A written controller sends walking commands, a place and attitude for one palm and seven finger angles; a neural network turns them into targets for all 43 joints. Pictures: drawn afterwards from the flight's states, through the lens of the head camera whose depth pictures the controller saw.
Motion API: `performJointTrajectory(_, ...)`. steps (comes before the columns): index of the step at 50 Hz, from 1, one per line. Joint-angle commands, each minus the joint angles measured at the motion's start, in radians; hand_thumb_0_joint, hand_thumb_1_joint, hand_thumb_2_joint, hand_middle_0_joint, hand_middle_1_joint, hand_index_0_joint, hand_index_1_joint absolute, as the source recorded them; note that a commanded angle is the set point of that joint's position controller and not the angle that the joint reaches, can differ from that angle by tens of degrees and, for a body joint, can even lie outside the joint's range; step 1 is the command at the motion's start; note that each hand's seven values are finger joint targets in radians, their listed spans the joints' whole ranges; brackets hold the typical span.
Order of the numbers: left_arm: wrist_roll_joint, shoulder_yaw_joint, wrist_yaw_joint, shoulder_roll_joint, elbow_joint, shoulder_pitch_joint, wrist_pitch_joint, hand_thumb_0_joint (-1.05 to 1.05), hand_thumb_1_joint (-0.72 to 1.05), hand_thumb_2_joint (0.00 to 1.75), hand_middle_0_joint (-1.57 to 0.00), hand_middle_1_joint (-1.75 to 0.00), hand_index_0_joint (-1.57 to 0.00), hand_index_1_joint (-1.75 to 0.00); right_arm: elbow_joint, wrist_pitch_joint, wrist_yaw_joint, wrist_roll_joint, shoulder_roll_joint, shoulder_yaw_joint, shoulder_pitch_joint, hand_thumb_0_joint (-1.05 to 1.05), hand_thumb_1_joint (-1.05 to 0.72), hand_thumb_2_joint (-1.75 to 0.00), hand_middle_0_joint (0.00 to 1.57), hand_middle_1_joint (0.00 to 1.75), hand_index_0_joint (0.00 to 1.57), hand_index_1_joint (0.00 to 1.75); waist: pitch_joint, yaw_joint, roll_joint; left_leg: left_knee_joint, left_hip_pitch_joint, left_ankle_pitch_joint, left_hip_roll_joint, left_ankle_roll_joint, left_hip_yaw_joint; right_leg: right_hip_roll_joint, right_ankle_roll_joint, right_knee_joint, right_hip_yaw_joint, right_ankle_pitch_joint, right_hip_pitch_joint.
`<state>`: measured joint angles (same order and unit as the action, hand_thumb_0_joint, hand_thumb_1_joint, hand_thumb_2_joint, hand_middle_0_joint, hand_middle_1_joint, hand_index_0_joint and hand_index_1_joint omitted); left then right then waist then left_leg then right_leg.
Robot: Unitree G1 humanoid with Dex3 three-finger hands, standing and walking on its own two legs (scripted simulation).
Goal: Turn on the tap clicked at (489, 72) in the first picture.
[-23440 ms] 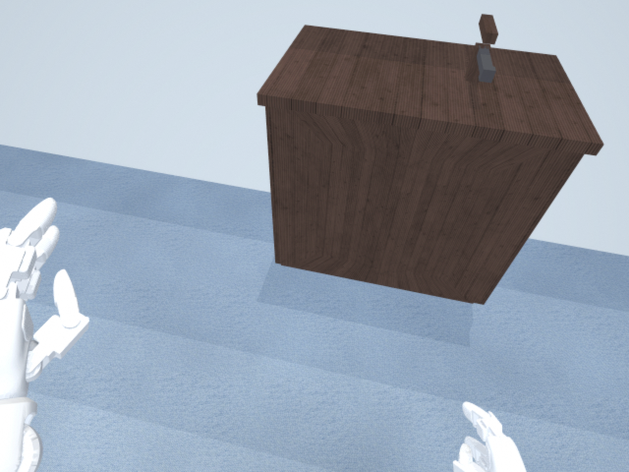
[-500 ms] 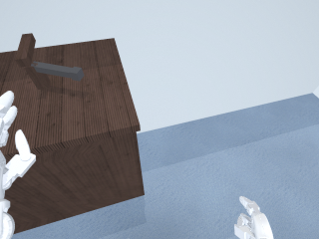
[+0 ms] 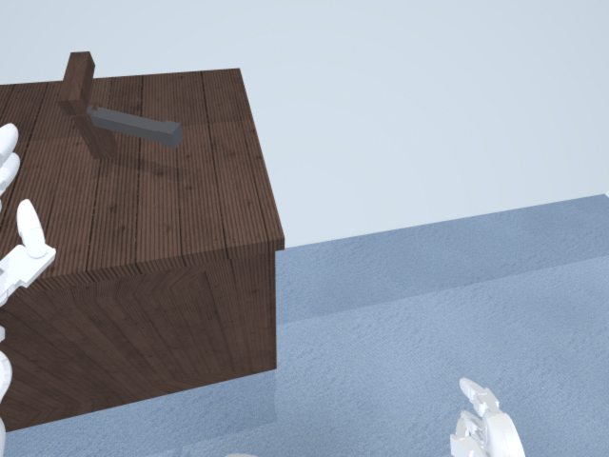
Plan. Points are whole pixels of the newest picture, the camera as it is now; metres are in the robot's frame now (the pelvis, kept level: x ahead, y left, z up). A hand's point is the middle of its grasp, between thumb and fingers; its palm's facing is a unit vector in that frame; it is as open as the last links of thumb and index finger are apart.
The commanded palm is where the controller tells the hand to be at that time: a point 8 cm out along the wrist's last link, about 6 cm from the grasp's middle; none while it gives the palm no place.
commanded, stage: come to a stop and stand still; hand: left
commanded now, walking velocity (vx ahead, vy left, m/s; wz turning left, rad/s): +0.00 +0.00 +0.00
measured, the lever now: (170, 134) +0.51 +0.29 +0.10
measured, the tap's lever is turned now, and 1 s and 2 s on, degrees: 60 60 60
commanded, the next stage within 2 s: none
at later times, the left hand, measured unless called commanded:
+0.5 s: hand out of the picture +0.13 +0.31 +0.17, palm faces +0.45 -0.84 -0.30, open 7.4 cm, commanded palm +0.07 +0.34 +0.18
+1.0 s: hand out of the picture +0.01 +0.39 +0.18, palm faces +0.47 -0.82 -0.33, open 7.4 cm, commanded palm -0.03 +0.41 +0.18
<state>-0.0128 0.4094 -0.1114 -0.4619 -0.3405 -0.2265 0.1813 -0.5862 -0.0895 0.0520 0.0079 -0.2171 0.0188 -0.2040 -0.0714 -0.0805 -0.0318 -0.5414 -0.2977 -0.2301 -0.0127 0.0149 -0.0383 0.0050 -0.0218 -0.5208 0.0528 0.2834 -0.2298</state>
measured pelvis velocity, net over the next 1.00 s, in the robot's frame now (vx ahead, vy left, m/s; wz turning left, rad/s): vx -0.18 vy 0.13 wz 0.03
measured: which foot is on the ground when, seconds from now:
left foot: down 0.00-0.84, up 0.86-1.00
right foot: down 0.00-0.68, up 0.70-0.86, down 0.88-1.00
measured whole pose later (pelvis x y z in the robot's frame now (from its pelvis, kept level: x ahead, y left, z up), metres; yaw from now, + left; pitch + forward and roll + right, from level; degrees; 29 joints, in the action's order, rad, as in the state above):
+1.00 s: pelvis -0.18 +0.13 -0.01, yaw +2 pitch -3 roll -1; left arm -0.03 0.39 -0.09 -0.38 -0.53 -0.39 0.19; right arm -0.66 -0.09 0.01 -0.01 -0.17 -0.01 -0.25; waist -0.03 -0.06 -0.08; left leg -0.92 -0.45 -0.36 0.00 -0.01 0.00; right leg 0.02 -0.06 -0.59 0.03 0.25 -0.31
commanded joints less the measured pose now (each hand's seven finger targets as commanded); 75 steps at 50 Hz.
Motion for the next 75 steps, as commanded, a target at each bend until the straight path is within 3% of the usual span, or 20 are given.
performJointTrajectory(1, -0.020, -0.019, -0.006, -0.026, -0.289, -0.042, 0.103, 0.00, 0.90, 0.90, -0.20, -0.30, -0.20, -0.30, 0.183, -0.105, -0.049, 0.013, -0.116, 0.046, 0.064, 0.00, -0.90, -0.90, 0.20, 0.30, 0.20, 0.30, 0.298, 0.027, 0.240, 0.071, 0.232, 0.534, -0.095, 0.036, 0.084, -0.083, 0.022, -0.012, -0.107, -0.369, 0.076)
performJointTrajectory(12, -0.022, 0.109, -0.010, -0.096, -0.278, -0.047, 0.107, 0.00, 0.90, 0.90, -0.20, -0.30, -0.20, -0.30, 0.208, -0.091, -0.021, -0.003, -0.112, 0.016, 0.094, 0.00, -0.90, -0.90, 0.20, 0.30, 0.20, 0.30, 0.104, 0.054, 0.132, 0.295, -0.061, -0.347, -0.096, 0.022, 0.123, -0.025, -0.008, 0.109, -0.073, 0.142, 0.040)
performJointTrajectory(25, 0.009, 0.038, -0.001, -0.060, -0.246, 0.004, 0.065, 0.00, 0.90, 0.90, -0.20, -0.30, -0.20, -0.30, 0.181, -0.077, -0.028, -0.020, -0.099, 0.016, 0.107, 0.00, -0.90, -0.90, 0.20, 0.30, 0.20, 0.30, 0.113, 0.037, 0.097, 0.298, -0.053, -0.384, -0.050, -0.024, 0.032, 0.019, -0.017, 0.116, -0.044, 0.145, 0.067)
performJointTrajectory(30, -0.004, 0.035, 0.014, -0.064, -0.293, 0.027, 0.055, 0.00, 0.90, 0.90, -0.20, -0.30, -0.20, -0.30, 0.140, -0.043, -0.027, -0.017, -0.093, 0.018, 0.068, 0.00, -0.90, -0.90, 0.20, 0.30, 0.20, 0.30, 0.100, 0.085, -0.102, -0.220, 0.292, -0.127, 0.057, -0.040, 0.006, -0.151, -0.093, 0.310, -0.222, 0.417, -0.457)
performJointTrajectory(33, -0.010, 0.020, 0.021, -0.061, -0.342, 0.123, 0.052, 0.00, 0.90, 0.90, -0.20, -0.30, -0.20, -0.30, 0.134, -0.040, -0.023, -0.003, -0.117, 0.025, 0.058, 0.00, -0.90, -0.90, 0.20, 0.30, 0.20, 0.30, 0.098, 0.114, 0.116, 0.053, 0.290, -0.344, -0.025, -0.027, 0.181, -0.027, -0.015, -0.034, -0.062, 0.368, -0.489)
performJointTrajectory(35, -0.018, 0.058, 0.013, -0.084, -0.360, 0.194, 0.028, 0.00, 0.90, 0.90, -0.20, -0.30, -0.20, -0.30, 0.163, -0.060, -0.035, -0.001, -0.116, 0.036, 0.100, 0.00, -0.90, -0.90, 0.20, 0.30, 0.20, 0.30, 0.089, 0.078, 0.444, 0.609, -0.237, -0.737, -0.194, -0.050, 0.434, 0.180, 0.022, -0.677, 0.001, 0.270, -0.063)
performJointTrajectory(37, -0.015, 0.043, 0.031, -0.061, -0.288, 0.104, 0.020, 0.00, 0.90, 0.90, -0.20, -0.30, -0.20, -0.30, 0.152, -0.073, -0.065, 0.000, -0.122, 0.057, 0.106, 0.00, -0.90, -0.90, 0.20, 0.30, 0.20, 0.30, 0.099, 0.046, 0.264, 0.561, -0.240, -0.522, -0.114, -0.144, 0.179, 0.174, 0.017, -0.716, 0.043, 0.157, 0.013)
performJointTrajectory(40, -0.035, 0.073, 0.024, -0.092, -0.354, -0.080, 0.032, 0.00, 0.90, 0.90, -0.20, -0.30, -0.20, -0.30, 0.185, -0.062, -0.077, -0.006, -0.091, 0.038, 0.146, 0.00, -0.90, -0.90, 0.20, 0.30, 0.20, 0.30, 0.166, 0.005, 0.312, 0.438, -0.221, -0.333, -0.055, -0.161, 0.005, 0.111, -0.053, -0.163, 0.122, 0.239, 0.252)
performJointTrajectory(41, -0.023, 0.094, 0.017, -0.122, -0.373, -0.141, 0.034, 0.00, 0.90, 0.90, -0.20, -0.30, -0.20, -0.30, 0.183, -0.052, -0.074, -0.007, -0.082, 0.033, 0.126, 0.00, -0.90, -0.90, 0.20, 0.30, 0.20, 0.30, 0.192, -0.007, 0.159, 0.124, -0.189, -0.281, 0.013, -0.151, -0.085, 0.021, -0.104, 0.056, 0.020, 0.256, 0.264)
performJointTrajectory(42, -0.010, 0.099, 0.024, -0.135, -0.421, -0.164, 0.035, 0.00, 0.90, 0.90, -0.20, -0.30, -0.20, -0.30, 0.180, -0.026, -0.077, 0.003, -0.081, 0.044, 0.100, 0.00, -0.90, -0.90, 0.20, 0.30, 0.20, 0.30, 0.115, -0.001, -0.247, -0.504, -0.089, -0.256, 0.082, -0.087, -0.048, -0.238, -0.147, 0.303, -0.311, 0.279, -0.113)
performJointTrajectory(43, -0.026, 0.117, 0.023, -0.121, -0.466, -0.128, 0.040, 0.00, 0.90, 0.90, -0.20, -0.30, -0.20, -0.30, 0.193, -0.018, -0.076, 0.001, -0.103, 0.036, 0.110, 0.00, -0.90, -0.90, 0.20, 0.30, 0.20, 0.30, 0.063, 0.044, -0.234, -0.777, -0.201, -0.211, 0.091, -0.057, 0.092, -0.361, -0.185, 0.412, -0.515, 0.374, -0.300)
performJointTrajectory(44, -0.040, 0.186, 0.006, -0.224, -0.570, 0.010, 0.051, 0.00, 0.90, 0.90, -0.20, -0.30, -0.20, -0.30, 0.169, -0.014, -0.075, -0.017, -0.073, 0.007, 0.147, 0.00, -0.90, -0.90, 0.20, 0.30, 0.20, 0.30, 0.125, 0.077, -0.062, -0.896, -0.205, -0.159, 0.026, -0.069, 0.096, -0.365, -0.248, 0.295, -0.407, 0.236, -0.299)
performJointTrajectory(46, -0.035, 0.080, 0.012, -0.073, -0.347, -0.004, 0.043, 0.00, 0.90, 0.90, -0.20, -0.30, -0.20, -0.30, 0.134, -0.065, -0.047, -0.012, -0.099, 0.023, 0.104, 0.00, -0.90, -0.90, 0.20, 0.30, 0.20, 0.30, 0.026, 0.084, -0.121, -0.627, -0.211, -0.113, -0.008, -0.056, 0.093, -0.296, -0.187, 0.399, -0.485, 0.493, -0.289)
performJointTrajectory(50, -0.003, 0.025, -0.011, -0.052, -0.305, 0.026, 0.050, 0.00, 0.90, 0.90, -0.20, -0.30, -0.20, -0.30, 0.068, -0.115, -0.004, -0.024, -0.092, 0.011, 0.025, 0.00, -0.90, -0.90, 0.20, 0.30, 0.20, 0.30, 0.161, 0.077, 0.069, 0.105, 0.170, -0.168, 0.043, 0.008, -0.044, -0.137, -0.098, 0.127, -0.209, 0.314, -0.162)
performJointTrajectory(52, -0.010, 0.002, -0.018, -0.045, -0.357, 0.078, 0.064, 0.00, 0.90, 0.90, -0.20, -0.30, -0.20, -0.30, 0.105, -0.134, -0.003, -0.016, -0.128, 0.028, 0.021, 0.00, -0.90, -0.90, 0.20, 0.30, 0.20, 0.30, 0.173, 0.079, 0.332, 0.246, 0.324, -0.075, -0.176, 0.092, 0.261, 0.045, 0.000, -0.264, -0.021, 0.225, -0.309)
performJointTrajectory(55, -0.018, 0.028, 0.008, -0.075, -0.395, 0.038, 0.060, 0.00, 0.90, 0.90, -0.20, -0.30, -0.20, -0.30, 0.121, -0.131, -0.035, -0.008, -0.107, 0.045, 0.047, 0.00, -0.90, -0.90, 0.20, 0.30, 0.20, 0.30, 0.068, 0.107, 0.167, 0.387, 0.208, -0.268, -0.349, 0.171, 0.575, 0.012, 0.013, -0.607, -0.129, 0.144, -0.470)
performJointTrajectory(58, -0.010, 0.042, 0.008, -0.076, -0.446, -0.077, 0.053, 0.00, 0.90, 0.90, -0.20, -0.30, -0.20, -0.30, 0.142, -0.111, -0.055, -0.009, -0.119, 0.043, 0.059, 0.00, -0.90, -0.90, 0.20, 0.30, 0.20, 0.30, 0.074, 0.071, 0.158, 0.378, 0.120, -0.301, -0.285, 0.136, 0.344, -0.017, 0.016, -0.606, -0.086, -0.022, -0.416)
performJointTrajectory(68, -0.022, 0.031, -0.003, -0.070, -0.289, -0.102, -0.006, 0.00, 0.90, 0.90, -0.20, -0.30, -0.20, -0.30, 0.164, -0.057, -0.009, -0.017, -0.099, 0.031, 0.052, 0.00, -0.90, -0.90, 0.20, 0.30, 0.20, 0.30, 0.107, 0.071, 0.286, 0.431, 0.007, -0.398, -0.198, -0.032, 0.132, 0.099, -0.017, 0.022, 0.109, 0.109, 0.075)
performJointTrajectory(71, -0.027, 0.016, -0.011, -0.076, -0.295, -0.101, -0.012, 0.00, 0.90, 0.90, -0.20, -0.30, -0.20, -0.30, 0.152, -0.054, -0.014, -0.015, -0.095, 0.026, 0.062, 0.00, -0.90, -0.90, 0.20, 0.30, 0.20, 0.30, 0.140, 0.067, 0.150, 0.228, -0.076, -0.312, -0.121, -0.011, 0.087, 0.030, -0.053, 0.203, 0.001, 0.084, 0.242)
performJointTrajectory(75, -0.038, 0.020, -0.019, -0.071, -0.332, -0.021, 0.032, 0.00, 0.90, 0.90, -0.20, -0.30, -0.20, -0.30, 0.128, -0.073, -0.029, -0.003, -0.098, 0.026, 0.077, 0.00, -0.90, -0.90, 0.20, 0.30, 0.20, 0.30, 0.111, 0.062, -0.154, -0.331, -0.210, -0.157, -0.015, -0.026, 0.053, -0.299, -0.228, 0.296, -0.376, 0.093, 0.086)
